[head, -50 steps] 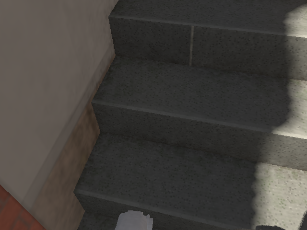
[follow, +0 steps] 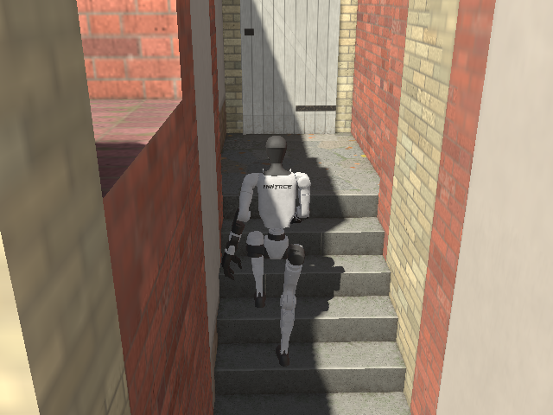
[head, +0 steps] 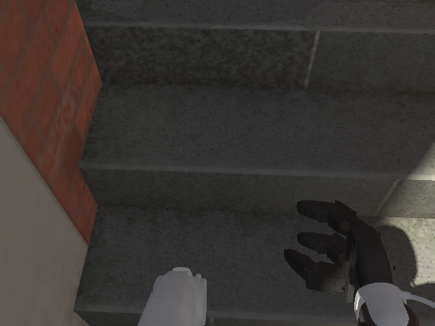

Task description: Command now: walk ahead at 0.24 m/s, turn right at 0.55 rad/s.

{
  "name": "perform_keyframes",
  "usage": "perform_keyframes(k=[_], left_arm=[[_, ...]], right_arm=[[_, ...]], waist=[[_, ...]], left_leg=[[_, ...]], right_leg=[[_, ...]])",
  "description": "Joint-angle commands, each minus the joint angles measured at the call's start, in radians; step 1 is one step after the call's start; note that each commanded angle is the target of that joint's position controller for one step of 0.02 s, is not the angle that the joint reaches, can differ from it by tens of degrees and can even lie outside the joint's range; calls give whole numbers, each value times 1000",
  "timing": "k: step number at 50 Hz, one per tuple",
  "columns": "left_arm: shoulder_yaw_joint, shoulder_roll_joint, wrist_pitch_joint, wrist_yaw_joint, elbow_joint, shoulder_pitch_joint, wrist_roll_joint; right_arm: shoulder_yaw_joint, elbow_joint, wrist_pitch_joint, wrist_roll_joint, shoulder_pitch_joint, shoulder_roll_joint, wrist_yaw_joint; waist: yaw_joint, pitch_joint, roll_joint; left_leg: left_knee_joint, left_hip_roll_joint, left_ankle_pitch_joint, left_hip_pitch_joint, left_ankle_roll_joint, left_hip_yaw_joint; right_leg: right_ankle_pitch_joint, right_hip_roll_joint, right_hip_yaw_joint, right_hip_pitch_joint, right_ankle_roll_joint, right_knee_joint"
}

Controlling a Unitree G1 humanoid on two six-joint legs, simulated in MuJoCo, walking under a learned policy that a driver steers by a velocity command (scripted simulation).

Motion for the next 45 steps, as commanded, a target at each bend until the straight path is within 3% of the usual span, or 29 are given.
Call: perform_keyframes(k=[1, 2, 3, 4, 5, 6, 7, 8, 9, 11, 14, 16, 17, 19, 23, 24, 26, 28, 29, 30, 31, 32, 33, 35, 37, 40, 42, 43, 45], left_arm=[[71, 247, -48, 15, -190, -167, -8], [88, 273, -71, 4, -208, -265, -17], [84, 231, -83, -16, -224, -330, -41], [31, 30, -70, -44, -274, -267, -20], [33, 38, -38, -52, -282, -177, 42], [28, 9, 9, -47, -312, -191, 72], [14, -28, 49, -31, -322, -198, 86], [-5, -64, 78, -20, -331, -204, 90], [-11, -69, 103, -10, -316, -166, 75], [-25, -94, 127, -2, -330, -160, 49], [-23, -75, 136, -11, -372, -239, 46], [-21, -53, 145, -17, -395, -278, 33], [-24, -69, 154, -15, -384, -251, 36], [-9, -31, 169, -14, -385, -255, 21], [-5, -47, 158, -21, -425, -396, -6], [-1, -32, 149, -14, -427, -419, 4], [0, -32, 123, -18, -433, -414, -2], [9, -26, 72, -17, -377, -299, 11], [17, 16, 50, -16, -390, -258, 20], [54, 152, 51, -6, -401, -233, 28], [55, 140, 49, 5, -426, -181, 39], [50, 141, 56, 16, -431, -238, 56], [38, 114, 65, 25, -431, -287, 54], [14, 63, 65, 47, -410, -308, 42], [-1, 28, 73, 61, -402, -304, 38], [-11, 29, 54, 72, -396, -323, 40], [-13, 35, 48, 64, -401, -363, 36], [-6, 51, 48, 60, -389, -329, 30], [2, 54, 58, 65, -375, -255, 30]], right_arm=[[-78, 33, 37, 56, 320, -188, -44], [-102, 101, 55, 57, 506, -244, -63], [-126, 133, 45, 10, 595, -287, -54], [-141, 144, 24, -6, 499, -348, -33], [-147, 120, 22, 16, 385, -289, -14], [-137, 139, 11, 23, 289, -216, -6], [-122, 193, 1, 30, 239, -147, -6], [-113, 238, -18, 21, 238, -122, -5], [-107, 267, -40, 20, 247, -114, -4], [-102, 326, -86, 15, 325, -111, 11], [-119, 334, -115, 18, 358, -173, 30], [-119, 304, -107, 26, 333, -207, 13], [-113, 286, -93, 26, 305, -204, 6], [-125, 237, -89, 33, 239, -250, 1], [-153, 187, -46, 15, 254, -306, 10], [-161, 193, -30, 14, 312, -316, 14], [-176, 198, 2, 10, 375, -346, 22], [-187, 226, 33, 22, 433, -342, 34], [-185, 198, 46, 25, 443, -331, 41], [-158, 107, 42, 37, 388, -234, 49], [-142, 129, 34, 39, 341, -179, 46], [-134, 132, 20, 50, 292, -149, 47], [-129, 133, 5, 46, 247, -130, 45], [-123, 111, 4, 15, 186, -147, 50], [-119, 132, 20, 7, 202, -167, 70], [-95, 138, 36, 4, 216, -142, 79], [-80, 152, 34, 10, 242, -120, 68], [-83, 150, 35, 13, 242, -121, 57], [-93, 153, 30, 16, 296, -129, 39]], waist=[[-225, -422, -119], [-299, -493, -171], [-377, -507, 10], [-225, -550, 390], [-137, -556, 207], [-66, -413, 86], [-10, -231, -1], [9, -135, -64], [19, -62, -99], [29, -19, -25], [34, -36, 56], [39, -44, 93], [53, -71, 130], [69, -90, 173], [-21, -94, 277], [-61, -99, 255], [-96, -109, 241], [-65, -179, 88], [-54, -191, -13], [-46, -267, -328], [24, -380, -185], [17, -373, -135], [6, -320, -134], [-40, -207, -68], [-42, -199, -52], [-65, -202, -18], [-79, -199, -81], [-58, -203, -177], [-58, -252, -243]], left_leg=[[-475, -83, 119, 1036, 5, 29], [-620, -56, 120, 1060, 15, -91], [-947, -5, 274, 1191, 76, -196], [-1102, 298, 757, 1366, 233, -661], [-1165, 355, 475, 1208, 261, -796], [-1181, 321, -7, 1058, 247, -765], [-1153, 293, -155, 913, 213, -647], [-1134, 256, -143, 840, 159, -542], [-1164, 241, -34, 798, 141, -435], [-1190, 228, 55, 796, 116, -311], [-1226, 257, 227, 866, 108, -206], [-1258, 287, 308, 853, 109, -131], [-1256, 272, 373, 814, 105, -86], [-1303, 275, 344, 775, 60, 11], [-1333, 317, 280, 956, 49, 46], [-1317, 348, 302, 1033, 44, 38], [-1229, 373, 476, 1159, 32, 34], [-912, 297, 670, 1206, -24, 120], [-687, 265, 354, 972, -59, 107], [-415, 97, -86, 654, -139, 158], [-144, 72, -142, 675, -155, -14], [21, 80, -66, 644, -152, -71], [145, 84, -28, 584, -140, -91], [132, 86, 3, 528, -99, -121], [49, 54, 20, 495, -69, -114], [-296, 61, 6, 626, -59, -118], [-620, 42, -49, 833, -38, -94], [-713, 11, -89, 875, -42, -67], [-899, 26, -166, 868, -24, -178]], right_leg=[[1895, -222, 189, -219, 38, 45], [1856, -247, 202, -75, 49, 197], [1302, -113, 135, -95, 95, 546], [-76, 122, 94, -362, 153, 1086], [-76, 93, 187, -460, 134, 1426], [24, 42, 129, -532, 109, 1524], [58, 9, 93, -648, 82, 1567], [75, -9, 105, -710, 63, 1585], [31, -13, 71, -741, 64, 1614], [2, -15, 71, -827, 54, 1626], [53, -57, 96, -889, 67, 1556], [80, -94, 49, -838, 95, 1359], [96, -106, 20, -745, 96, 1292], [118, -151, -64, -565, 111, 1044], [14, -205, -132, -404, 84, 606], [-75, -188, -176, -416, 85, 543], [-179, -159, -202, -396, 81, 368], [33, -86, -187, -212, 72, 39], [319, -165, -11, -43, 73, 87], [1000, -434, 362, 131, -95, 136], [1155, -505, 391, 130, -195, 106], [1024, -479, 317, 87, -218, 98], [949, -451, 242, 36, -206, 98], [775, -379, 160, -22, -149, 69], [588, -339, 131, 12, -129, 53], [552, -340, 54, -37, -102, 10], [654, -326, -13, -143, -66, -9], [718, -320, -5, -121, -66, -15], [774, -337, 71, 50, -40, 39]])
Velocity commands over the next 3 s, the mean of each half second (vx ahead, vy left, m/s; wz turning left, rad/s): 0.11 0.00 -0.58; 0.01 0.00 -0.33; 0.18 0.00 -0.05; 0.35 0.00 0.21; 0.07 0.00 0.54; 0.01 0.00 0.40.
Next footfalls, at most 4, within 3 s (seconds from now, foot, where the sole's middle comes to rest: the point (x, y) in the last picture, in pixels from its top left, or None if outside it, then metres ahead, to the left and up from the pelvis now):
0.04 left None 0.23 0.09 -0.61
0.58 right None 0.23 -0.22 -0.61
0.96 left None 0.23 0.01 -0.61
1.32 right None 0.18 -0.19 -0.61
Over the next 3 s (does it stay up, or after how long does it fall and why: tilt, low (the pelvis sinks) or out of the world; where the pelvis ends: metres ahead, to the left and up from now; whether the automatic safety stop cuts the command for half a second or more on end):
stays up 0.56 -0.28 0.44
